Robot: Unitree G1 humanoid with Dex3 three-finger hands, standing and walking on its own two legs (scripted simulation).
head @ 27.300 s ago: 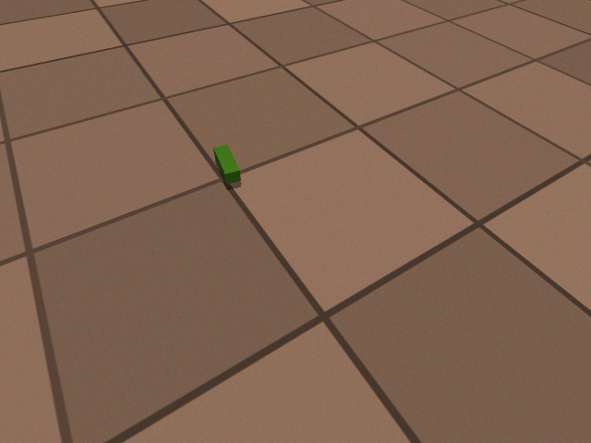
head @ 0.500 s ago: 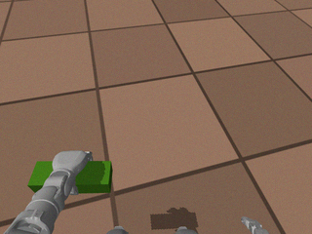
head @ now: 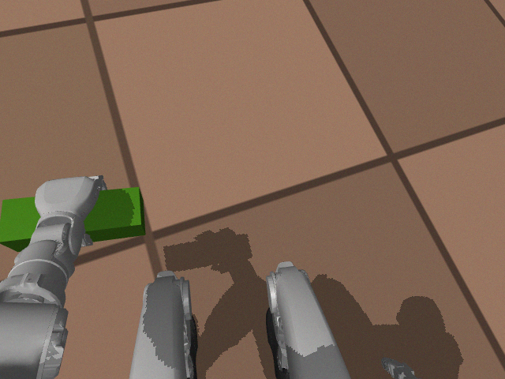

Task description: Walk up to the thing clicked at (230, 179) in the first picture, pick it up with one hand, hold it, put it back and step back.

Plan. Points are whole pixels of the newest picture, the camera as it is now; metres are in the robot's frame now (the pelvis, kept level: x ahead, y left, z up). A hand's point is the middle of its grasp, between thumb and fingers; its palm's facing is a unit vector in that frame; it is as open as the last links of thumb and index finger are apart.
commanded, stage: crouch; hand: left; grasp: from above
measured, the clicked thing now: (79, 218) +0.40 +0.27 -0.18
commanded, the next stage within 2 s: lower in 0.98 s
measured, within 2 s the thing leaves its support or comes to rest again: neither
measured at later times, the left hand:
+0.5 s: hand (102, 223) +0.42 +0.27 -0.29, palm faces -0.45 -0.04 -0.89, open 10.3 cm
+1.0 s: hand (111, 228) +0.42 +0.27 -0.36, palm faces -0.46 -0.05 -0.89, open 10.3 cm
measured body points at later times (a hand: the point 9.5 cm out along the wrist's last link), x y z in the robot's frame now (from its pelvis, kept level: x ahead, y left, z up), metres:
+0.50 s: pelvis -0.01 -0.01 -0.12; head +0.23 +0.05 +0.27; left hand +0.44 +0.27 -0.24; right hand +0.07 -0.29 -0.23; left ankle +0.07 +0.12 -0.50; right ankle +0.07 -0.15 -0.50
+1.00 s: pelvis -0.02 -0.01 -0.19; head +0.22 +0.04 +0.19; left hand +0.44 +0.27 -0.31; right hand +0.02 -0.29 -0.29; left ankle +0.07 +0.12 -0.50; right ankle +0.07 -0.15 -0.50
